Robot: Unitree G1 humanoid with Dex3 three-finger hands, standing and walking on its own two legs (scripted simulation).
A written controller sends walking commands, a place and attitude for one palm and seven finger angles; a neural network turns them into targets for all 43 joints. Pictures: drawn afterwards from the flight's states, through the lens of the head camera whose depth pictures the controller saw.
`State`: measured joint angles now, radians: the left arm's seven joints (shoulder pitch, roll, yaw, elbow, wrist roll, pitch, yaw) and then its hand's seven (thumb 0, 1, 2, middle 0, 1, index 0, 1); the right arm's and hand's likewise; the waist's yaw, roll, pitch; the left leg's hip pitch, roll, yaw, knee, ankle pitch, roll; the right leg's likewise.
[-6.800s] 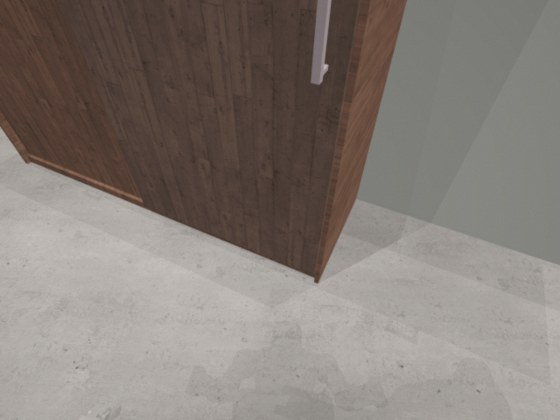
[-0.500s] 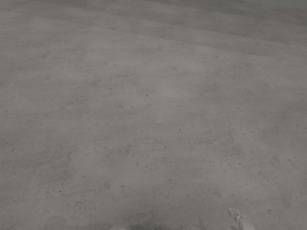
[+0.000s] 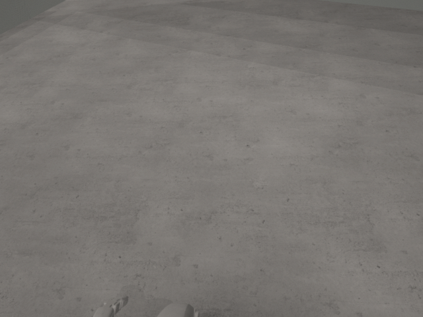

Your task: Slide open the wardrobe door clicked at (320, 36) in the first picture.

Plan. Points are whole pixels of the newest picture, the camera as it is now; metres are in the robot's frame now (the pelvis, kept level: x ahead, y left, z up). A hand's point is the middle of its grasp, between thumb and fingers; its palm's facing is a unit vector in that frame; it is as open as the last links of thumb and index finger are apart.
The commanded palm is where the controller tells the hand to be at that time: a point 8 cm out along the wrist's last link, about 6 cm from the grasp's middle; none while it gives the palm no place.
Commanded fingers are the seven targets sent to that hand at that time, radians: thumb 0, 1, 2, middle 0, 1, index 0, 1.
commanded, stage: turn to face it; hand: right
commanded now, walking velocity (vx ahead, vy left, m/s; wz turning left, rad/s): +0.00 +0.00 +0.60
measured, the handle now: out of the picture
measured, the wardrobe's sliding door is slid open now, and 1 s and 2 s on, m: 0.00 0.00 0.00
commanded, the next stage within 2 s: none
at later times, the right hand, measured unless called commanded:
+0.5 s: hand (265, 308) +0.17 -0.09 -0.14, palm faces -0.27 +0.92 -0.29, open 7.4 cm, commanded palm none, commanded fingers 0.00 -0.90 -0.90 0.20 0.30 0.20 0.30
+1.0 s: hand (284, 308) +0.17 -0.13 -0.18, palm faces -0.50 +0.84 -0.21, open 7.4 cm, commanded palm none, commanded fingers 0.00 -0.90 -0.90 0.20 0.30 0.20 0.30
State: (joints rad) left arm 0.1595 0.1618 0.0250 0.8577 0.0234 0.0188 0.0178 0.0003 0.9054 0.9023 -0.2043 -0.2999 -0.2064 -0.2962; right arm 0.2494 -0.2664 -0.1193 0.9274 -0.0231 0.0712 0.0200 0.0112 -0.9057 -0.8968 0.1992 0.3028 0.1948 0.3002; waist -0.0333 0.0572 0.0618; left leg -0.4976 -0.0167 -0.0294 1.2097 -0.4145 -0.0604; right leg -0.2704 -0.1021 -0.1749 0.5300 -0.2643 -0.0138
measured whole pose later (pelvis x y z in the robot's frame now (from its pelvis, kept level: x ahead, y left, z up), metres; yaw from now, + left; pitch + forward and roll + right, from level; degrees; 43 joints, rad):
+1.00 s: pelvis +0.01 +0.02 +0.00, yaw +36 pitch +0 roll +1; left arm 0.13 0.19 0.03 0.85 0.02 0.03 0.02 0.00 0.91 0.90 -0.20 -0.30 -0.21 -0.30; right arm 0.24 -0.27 -0.10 0.93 -0.02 0.07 0.02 0.01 -0.90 -0.90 0.20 0.30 0.20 0.30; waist -0.04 0.07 0.07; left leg -0.46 -0.09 -0.09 1.00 -0.43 -0.04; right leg -0.25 -0.04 -0.09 0.52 -0.28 -0.02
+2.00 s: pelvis +0.03 +0.04 +0.00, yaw +73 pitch -1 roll +2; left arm 0.14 0.18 0.02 0.84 0.02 0.03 0.02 0.00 0.91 0.90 -0.20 -0.30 -0.21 -0.30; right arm 0.23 -0.28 -0.11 0.93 -0.02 0.07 0.02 0.01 -0.90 -0.90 0.20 0.30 0.20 0.30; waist -0.03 0.07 0.08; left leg -0.46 -0.06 -0.06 1.11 -0.45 -0.05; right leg -0.27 -0.07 -0.13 0.55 -0.28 -0.03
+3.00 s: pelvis +0.03 +0.05 +0.00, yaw +109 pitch +0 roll +1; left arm 0.14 0.19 0.03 0.85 0.01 0.03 0.02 0.00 0.91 0.90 -0.20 -0.30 -0.20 -0.30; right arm 0.23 -0.26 -0.09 0.94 -0.02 0.07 0.01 0.01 -0.90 -0.90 0.20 0.30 0.20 0.30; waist -0.04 0.07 0.07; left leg -0.43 -0.09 -0.11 0.88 -0.43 -0.03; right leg -0.27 -0.04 -0.09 0.56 -0.29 -0.03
